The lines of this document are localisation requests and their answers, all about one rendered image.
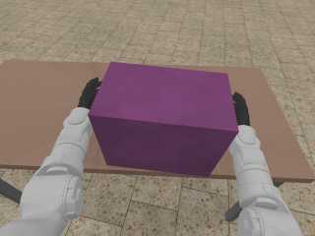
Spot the robot left forearm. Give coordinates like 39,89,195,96
20,107,93,217

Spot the robot left hand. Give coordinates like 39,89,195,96
78,77,102,110

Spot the left robot upper arm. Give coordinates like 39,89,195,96
0,174,84,236

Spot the right robot upper arm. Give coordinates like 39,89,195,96
236,206,301,236

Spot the robot right forearm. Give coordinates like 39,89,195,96
228,125,302,236

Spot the table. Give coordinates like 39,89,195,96
0,60,315,221

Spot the carton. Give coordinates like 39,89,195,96
88,62,239,177

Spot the robot right hand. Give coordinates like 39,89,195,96
231,91,250,127

